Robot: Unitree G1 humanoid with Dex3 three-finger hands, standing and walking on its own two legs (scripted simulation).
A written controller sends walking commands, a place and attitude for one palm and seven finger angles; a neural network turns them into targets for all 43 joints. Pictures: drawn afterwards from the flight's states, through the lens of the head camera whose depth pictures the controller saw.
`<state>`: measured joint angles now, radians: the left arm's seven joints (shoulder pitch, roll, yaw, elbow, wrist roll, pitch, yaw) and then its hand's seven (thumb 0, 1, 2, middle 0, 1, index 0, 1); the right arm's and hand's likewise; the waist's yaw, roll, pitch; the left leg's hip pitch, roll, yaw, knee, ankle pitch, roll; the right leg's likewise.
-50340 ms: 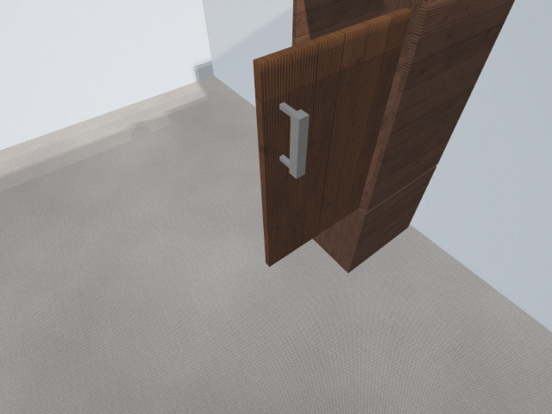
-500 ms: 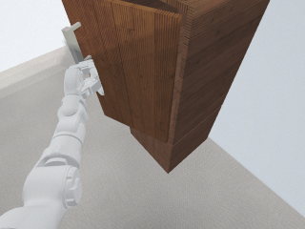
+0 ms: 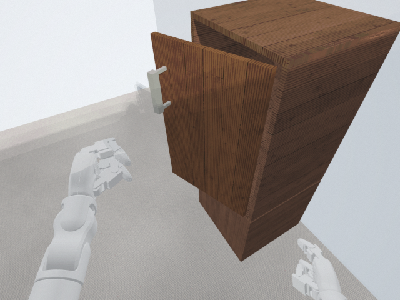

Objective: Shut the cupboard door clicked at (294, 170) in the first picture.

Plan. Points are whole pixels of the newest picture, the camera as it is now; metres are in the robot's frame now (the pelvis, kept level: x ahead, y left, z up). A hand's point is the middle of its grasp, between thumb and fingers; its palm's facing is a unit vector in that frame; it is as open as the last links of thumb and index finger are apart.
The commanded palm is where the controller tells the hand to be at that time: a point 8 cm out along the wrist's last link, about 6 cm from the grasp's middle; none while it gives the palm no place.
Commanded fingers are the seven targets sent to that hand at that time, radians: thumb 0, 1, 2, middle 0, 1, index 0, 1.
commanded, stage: draw the hand back to the body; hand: left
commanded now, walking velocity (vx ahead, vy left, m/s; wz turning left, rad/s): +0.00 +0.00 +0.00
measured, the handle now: (161, 90) +0.66 +0.18 +0.09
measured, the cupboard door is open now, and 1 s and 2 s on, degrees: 21 21 21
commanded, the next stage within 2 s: step back with the hand held close in 0.88 s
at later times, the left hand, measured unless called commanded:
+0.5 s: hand (41, 211) +0.21 +0.27 +0.15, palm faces +0.44 -0.80 -0.41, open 6.1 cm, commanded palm +0.15 +0.31 +0.17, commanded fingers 0.00 0.90 0.90 -0.20 -0.30 -0.20 -0.30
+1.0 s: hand (38, 212) +0.20 +0.27 +0.16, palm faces +0.47 -0.79 -0.40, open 7.4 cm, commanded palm +0.15 +0.30 +0.17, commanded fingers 0.00 0.90 0.90 -0.20 -0.30 -0.20 -0.30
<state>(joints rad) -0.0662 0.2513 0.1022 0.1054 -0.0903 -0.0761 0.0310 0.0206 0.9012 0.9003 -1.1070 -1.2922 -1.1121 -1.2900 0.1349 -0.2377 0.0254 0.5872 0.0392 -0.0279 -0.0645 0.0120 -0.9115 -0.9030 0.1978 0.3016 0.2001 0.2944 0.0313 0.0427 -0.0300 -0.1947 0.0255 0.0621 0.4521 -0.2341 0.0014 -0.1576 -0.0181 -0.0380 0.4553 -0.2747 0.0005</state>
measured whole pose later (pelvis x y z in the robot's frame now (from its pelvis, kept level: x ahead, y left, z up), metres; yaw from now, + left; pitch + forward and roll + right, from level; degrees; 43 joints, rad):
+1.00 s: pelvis +0.02 +0.00 +0.00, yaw +0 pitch -3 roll +0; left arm 0.46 0.34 0.34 -0.35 -0.07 -0.09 0.10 0.02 0.89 0.90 -0.21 -0.31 -0.21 -0.30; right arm 0.19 -0.21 0.02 0.63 0.00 -0.08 -0.07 0.01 -0.91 -0.90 0.20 0.30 0.20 0.29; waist 0.07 0.07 0.00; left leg -0.11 0.02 0.05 0.40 -0.23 0.00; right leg -0.06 -0.02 -0.05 0.38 -0.27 0.00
